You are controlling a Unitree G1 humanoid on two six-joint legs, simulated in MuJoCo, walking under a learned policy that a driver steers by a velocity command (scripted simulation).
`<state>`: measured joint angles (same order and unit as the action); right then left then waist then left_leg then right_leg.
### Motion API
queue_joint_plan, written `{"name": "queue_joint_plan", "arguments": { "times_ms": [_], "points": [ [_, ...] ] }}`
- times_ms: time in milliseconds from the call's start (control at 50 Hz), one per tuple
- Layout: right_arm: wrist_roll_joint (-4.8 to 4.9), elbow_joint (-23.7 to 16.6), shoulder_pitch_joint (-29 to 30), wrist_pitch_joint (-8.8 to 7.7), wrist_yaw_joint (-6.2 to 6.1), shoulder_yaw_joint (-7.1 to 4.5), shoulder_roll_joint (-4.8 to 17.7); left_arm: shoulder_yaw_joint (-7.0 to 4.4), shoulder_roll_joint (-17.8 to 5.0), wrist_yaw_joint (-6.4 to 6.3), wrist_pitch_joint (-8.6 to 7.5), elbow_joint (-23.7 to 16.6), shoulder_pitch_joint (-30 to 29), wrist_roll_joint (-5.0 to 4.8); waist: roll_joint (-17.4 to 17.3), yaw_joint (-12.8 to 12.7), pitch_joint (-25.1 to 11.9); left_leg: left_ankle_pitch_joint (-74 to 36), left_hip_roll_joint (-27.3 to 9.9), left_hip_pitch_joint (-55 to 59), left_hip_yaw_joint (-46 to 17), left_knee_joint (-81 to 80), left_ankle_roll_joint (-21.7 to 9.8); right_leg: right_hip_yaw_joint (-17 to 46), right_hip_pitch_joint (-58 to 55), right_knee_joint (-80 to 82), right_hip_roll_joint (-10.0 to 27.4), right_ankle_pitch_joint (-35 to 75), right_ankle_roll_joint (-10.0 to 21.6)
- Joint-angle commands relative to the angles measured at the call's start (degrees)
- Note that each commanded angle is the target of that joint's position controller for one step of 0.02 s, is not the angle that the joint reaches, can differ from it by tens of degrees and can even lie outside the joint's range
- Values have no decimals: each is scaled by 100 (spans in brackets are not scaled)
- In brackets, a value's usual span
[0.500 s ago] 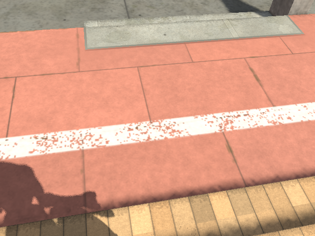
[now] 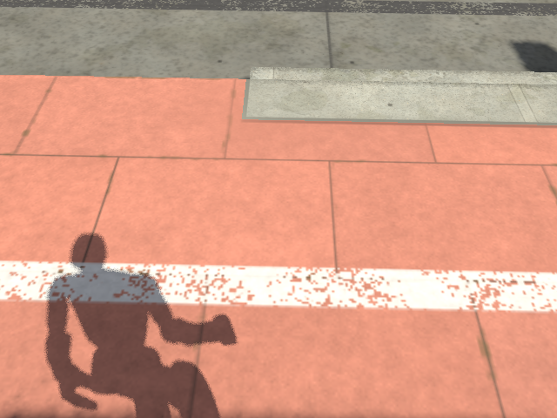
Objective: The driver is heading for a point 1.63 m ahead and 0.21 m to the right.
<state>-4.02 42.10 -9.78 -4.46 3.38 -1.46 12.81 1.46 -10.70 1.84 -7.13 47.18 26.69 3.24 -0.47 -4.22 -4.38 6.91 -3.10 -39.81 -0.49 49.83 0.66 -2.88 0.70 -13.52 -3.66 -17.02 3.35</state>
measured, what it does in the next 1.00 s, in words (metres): goes down: left foot, then right foot 0.13 m lower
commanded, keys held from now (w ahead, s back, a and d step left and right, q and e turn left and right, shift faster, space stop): w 1.00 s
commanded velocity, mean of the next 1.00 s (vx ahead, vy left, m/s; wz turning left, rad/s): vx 0.49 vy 0.00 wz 0.02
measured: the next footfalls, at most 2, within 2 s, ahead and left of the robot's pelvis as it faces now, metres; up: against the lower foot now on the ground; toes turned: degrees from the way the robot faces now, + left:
left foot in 0.16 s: +0.19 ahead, +0.10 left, +0.00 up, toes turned +1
right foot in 0.58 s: +0.45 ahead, -0.11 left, -0.13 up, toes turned -3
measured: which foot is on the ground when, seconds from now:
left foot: up 0.00-0.14, down 0.16-0.60, up 0.62-1.00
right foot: down 0.00-0.16, up 0.18-0.56, down 0.58-1.00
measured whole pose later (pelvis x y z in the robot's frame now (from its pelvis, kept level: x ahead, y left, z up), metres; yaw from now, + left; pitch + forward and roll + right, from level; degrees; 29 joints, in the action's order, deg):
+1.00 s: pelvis +0.58 +0.02 -0.22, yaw +0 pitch +1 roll -4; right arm -0.5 44.1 -2.6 -2.9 3.9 2.8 14.1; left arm 1.6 -9.6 0.4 -5.3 55.1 30.6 1.0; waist -3.4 -7.5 -1.8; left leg -18.2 -5.8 -32.2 -2.9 28.2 -1.3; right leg -3.9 9.8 -54.7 -2.3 -46.1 -0.1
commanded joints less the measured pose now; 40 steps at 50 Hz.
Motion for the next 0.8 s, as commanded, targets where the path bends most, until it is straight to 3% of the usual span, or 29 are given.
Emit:
{"name": "queue_joint_plan", "arguments": {
  "times_ms": [20, 40, 100, 140, 160, 180, 200, 220, 240, 260, 300, 360, 400, 420, 460, 480, 520, 540, 560, 580, 600, 620, 640, 660, 680, 700, 720, 760, 800],
  "points": [
    [-23, -622, 874, -9, 131, 40, 162, -310, -1081, 174, -55, -140, 89, 63, 408, 110, 505, -407, 121, 199, 315, -576, -115, 635, 489, 297, 1455, 3860, 1121],
    [-110, -583, 564, -29, 142, 15, 237, -299, -1109, 208, -68, -165, 84, 278, 579, 313, 435, -1075, 89, 439, 185, 263, -241, 628, 655, -2, 1549, 4219, 1136],
    [-90, -640, 343, -75, 21, -155, 681, -307, -1158, 151, -97, -256, -420, 203, 475, 706, 341, -294, 344, 1172, 426, 12, -543, 312, 826, -632, 1403, 5387, 748],
    [-13, -158, -1508, -120, -119, -314, 955, -411, -1519, 153, -105, -310, -895, 263, 309, 1488, 85, -187, 627, 3485, 538, -107, -645, 56, 2014, -2431, 1222, 6111, 472],
    [28, 310, -2947, -198, -226, -437, 1166, -452, -1642, 215, -138, -423, -1177, 228, -287, 2088, -219, -593, 687, 4962, 552, -730, -883, -120, 2968, -4595, 637, 4702, 301],
    [-61, 504, -3469, -204, -272, -330, 1178, -155, -417, 380, -127, -214, -179, 415, -1516, 1501, -1119, -2439, -514, 6337, -1094, -1016, -2143, -175, 4129, -7471, -277, -1688, -24],
    [-95, 443, -3754, -306, -128, -236, 1230, -49, -150, 452, -175, -457, -80, 167, -1114, 1509, -1326, -1995, -1566, 6322, -3636, -2082, -2976, 1222, 5179, -8140, -490, -2047, 84],
    [-1, 402, -2810, -401, -82, -237, 1097, -172, -592, 399, -148, -727, -1085, 13, -368, 1351, 374, -1255, -1830, 4909, -3813, -2389, -2716, 1487, 6034, -8081, -39, -1363, 1],
    [130, 340, -1801, -381, -35, -40, 543, -201, -818, 254, -37, -815, -1297, 113, 42, 879, 388, -168, -1805, 3754, -3519, -2418, -2467, 1390, 5886, -7618, 411, -669, -49],
    [75, 243, -1226, -314, -39, 164, 2, -197, -881, 127, 82, -710, -1123, 258, 244, 549, 171, -56, -1574, 2808, -3042, -2532, -2408, 1340, 5319, -7209, 660, -238, -59],
    [-58, 127, -312, -277, -98, 340, -311, -77, -668, 61, 272, -517, -807, 369, 89, 30, 396, 91, -1098, 1027, -2180, -2844, -2094, 1193, 4437, -6214, 966, 53, -226],
    [-194, 396, -820, -376, -356, 230, 248, 67, -321, 227, 238, -552, -914, 419, 8, 221, 149, 566, -173, 171, -793, -2375, -1580, 410, 3231, -4985, 885, 1848, -268],
    [-39, 756, -2042, -490, -569, 307, 124, 32, -501, 291, 126, -750, -1937, 401, -93, 946, 319, 951, -150, 1769, -931, -1588, -1428, 570, 4601, -3367, 1023, 3790, -325],
    [73, 750, -2139, -446, -565, 271, 242, 36, -580, 305, 154, -784, -2183, 264, 131, 1105, 399, 1433, 137, 1380, -532, -1260, -1247, 362, 3973, -1973, 917, 4414, -341],
    [-155, 801, -2177, -326, -194, 247, 667, 41, -469, 319, 331, -1012, -2393, 201, -367, 896, 640, 2256, 14, -389, -746, -1662, -1400, -58, 1778, -2644, 609, 4240, -361],
    [-214, 624, -1798, -367, -83, 277, 672, 16, -590, 281, 398, -933, -1834, 335, -377, 512, 766, 2425, -147, -567, -931, -1236, -1438, 185, 1499, -3113, 739, 4390, -334],
    [-98, 462, -1664, -463, -43, 332, 593, -85, -822, 147, 382, -802, -1243, 478, 84, 253, 871, 2414, -178, -239, -837, -430, -1260, -164, 938, -3163, 565, 3391, -410],
    [227, 702, -1985, -346, -101, 272, 648, -158, -1044, 114, 361, -847, -1554, 261, 349, 494, 1222, 2636, -101, 1133, -965, -45, -1086, 26, 1546, -805, 708, 2760, -315],
    [246, 831, -2068, -206, -38, 203, 1005, -220, -1076, 64, 330, -719, -1272, 132, 145, 379, 1221, 1930, -53, 1641, -1081, 530, -1115, -302, 943, -106, 496, 2958, -246],
    [-121, 857, -1954, -171, 127, 168, 1134, -387, -1308, -4, 274, -295, 101, 128, 107, -113, 776, 266, -120, 1598, -1037, 1774, -893, -267, -282, -747, 616, 3442, 113],
    [-220, 1142, -3566, -219, 268, 439, -92, -526, -1581, 103, 285, -214, 1067, 117, 1553, 173, -1540, 2425, 501, 225, -562, 4647, -301, 1077, -3344, -3088, 2008, 6826, 1984],
    [-67, 885, -3311, -213, 301, 425, 48, -509, -1380, 230, 330, -80, 1740, 273, 1170, -392, -1990, 3924, 968, -1494, -700, 6390, -22, 2740, -4136, -2941, 2605, 5959, 2712],
    [102, 284, -1763, -281, 237, 297, 365, -569, -1496, 216, 289, 26, 1544, 400, 531, -587, -655, 3342, 886, -2841, -689, 6385, -13, 3052, -3167, -2323, 2568, 4725, 2273],
    [140, -119, -936, -300, 91, 255, 503, -606, -1552, 226, 192, -53, 515, 182, 747, -323, 317, 2519, 397, -3912, -609, 5913, -41, 3656, -1906, -1444, 2701, 864, 2107],
    [-94, 8, -685, -241, -55, 205, 692, -262, -642, 173, 92, -277, -241, 129, -197, -81, 618, 1003, -73, -3092, -931, 4106, -202, 3166, -414, -976, 2491, -12, 1873],
    [-167, 185, -788, -193, -124, 280, 535, -54, -91, 175, 61, -289, -763, 255, -99, 403, 995, 119, -510, -2047, -1111, 2962, -309, 2959, 1153, -559, 2417, 329, 1800],
    [-175, 409, -912, -92, -113, 306, 430, -2, 12, 138, 64, -324, -1099, 198, -122, 554, 1150, -276, -718, -1092, -995, 1737, -210, 2610, 2436, -180, 2266, 461, 1917],
    [-196, 396, -887, 53, -95, 414, 52, -166, -501, 27, -21, 36, -594, -9, 301, 499, 580, -160, -594, -442, -475, 1306, -119, 2076, 2534, -393, 1766, 296, 1814],
    [-351, 364, -527, 28, 60, 468, 56, -109, -303, -170, -158, 189, -127, 154, -174, 156, 438, -2385, -648, -941, -697, 110, -137, 1445, 1683, -1412, 1365, 898, 1471]
  ]
}}
Keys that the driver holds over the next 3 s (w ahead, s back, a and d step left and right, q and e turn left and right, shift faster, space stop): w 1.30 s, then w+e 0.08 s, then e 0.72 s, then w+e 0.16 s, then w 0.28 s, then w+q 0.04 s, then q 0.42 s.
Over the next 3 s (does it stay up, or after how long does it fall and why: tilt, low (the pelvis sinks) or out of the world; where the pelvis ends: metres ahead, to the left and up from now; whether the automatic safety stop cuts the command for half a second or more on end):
stays up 1.20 -0.13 -0.29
